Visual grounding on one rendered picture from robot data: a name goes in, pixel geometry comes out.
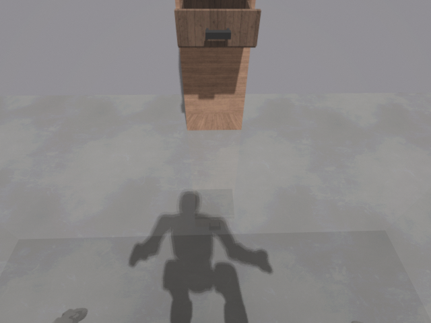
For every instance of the cabinet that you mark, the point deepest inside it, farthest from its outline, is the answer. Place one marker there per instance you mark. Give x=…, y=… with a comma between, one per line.
x=214, y=85

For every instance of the drawer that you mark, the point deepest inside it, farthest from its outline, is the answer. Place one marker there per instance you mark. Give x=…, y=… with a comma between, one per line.
x=194, y=16

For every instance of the handle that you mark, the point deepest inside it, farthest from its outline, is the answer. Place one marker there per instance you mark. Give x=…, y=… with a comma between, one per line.
x=217, y=34

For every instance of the left robot hand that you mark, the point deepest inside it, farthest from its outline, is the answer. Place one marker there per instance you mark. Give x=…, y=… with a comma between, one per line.
x=72, y=316

